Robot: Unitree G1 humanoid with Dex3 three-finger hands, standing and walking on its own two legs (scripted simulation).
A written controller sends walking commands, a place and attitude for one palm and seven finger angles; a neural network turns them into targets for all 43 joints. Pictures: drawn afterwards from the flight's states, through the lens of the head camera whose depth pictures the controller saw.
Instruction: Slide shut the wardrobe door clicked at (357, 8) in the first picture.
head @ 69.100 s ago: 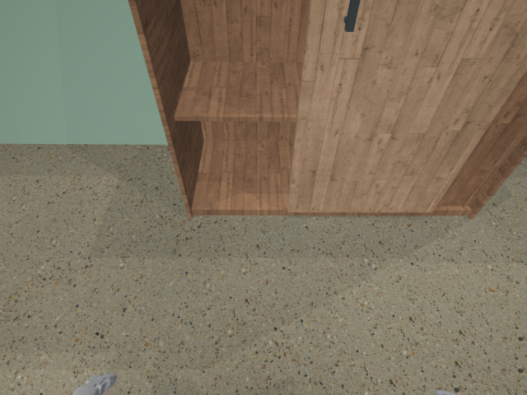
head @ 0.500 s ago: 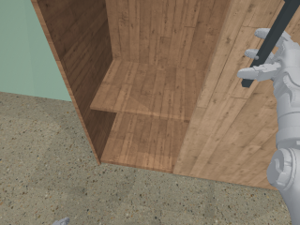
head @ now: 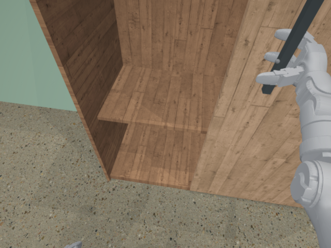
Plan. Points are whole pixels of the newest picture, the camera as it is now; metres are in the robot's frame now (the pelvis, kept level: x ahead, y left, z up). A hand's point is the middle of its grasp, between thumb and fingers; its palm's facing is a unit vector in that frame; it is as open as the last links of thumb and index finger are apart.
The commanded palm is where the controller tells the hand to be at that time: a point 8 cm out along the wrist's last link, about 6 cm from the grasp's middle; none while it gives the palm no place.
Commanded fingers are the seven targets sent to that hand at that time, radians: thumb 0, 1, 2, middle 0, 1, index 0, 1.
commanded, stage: grip the handle and tug to test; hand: right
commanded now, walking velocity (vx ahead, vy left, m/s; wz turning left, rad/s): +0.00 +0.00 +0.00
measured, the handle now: (284, 47) +0.54 -0.20 +0.25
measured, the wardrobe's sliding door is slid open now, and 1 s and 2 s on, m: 0.51 0.51 0.50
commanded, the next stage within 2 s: tug the door sideways, standing still in 1.36 s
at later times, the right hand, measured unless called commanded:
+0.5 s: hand (277, 61) +0.48 -0.17 +0.24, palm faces +0.07 +1.00 -0.02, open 7.7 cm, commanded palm +0.46 -0.21 +0.23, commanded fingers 0.00 -0.85 -0.88 0.44 1.39 0.44 1.39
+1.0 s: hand (277, 60) +0.48 -0.17 +0.24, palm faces +0.06 +1.00 -0.01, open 5.5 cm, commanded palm +0.46 -0.21 +0.23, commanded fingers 0.00 -0.90 -0.90 0.45 1.40 0.45 1.40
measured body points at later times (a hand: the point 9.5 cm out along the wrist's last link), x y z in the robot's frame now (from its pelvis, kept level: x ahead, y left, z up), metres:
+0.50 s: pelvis +0.00 +0.00 +0.00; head +0.02 +0.01 +0.45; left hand +0.04 +0.27 -0.12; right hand +0.47 -0.23 +0.24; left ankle -0.04 +0.12 -0.74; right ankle +0.00 -0.11 -0.74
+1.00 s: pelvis +0.00 +0.01 +0.00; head +0.03 +0.02 +0.45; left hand +0.08 +0.27 -0.12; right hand +0.47 -0.23 +0.24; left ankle -0.04 +0.12 -0.74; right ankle +0.00 -0.11 -0.74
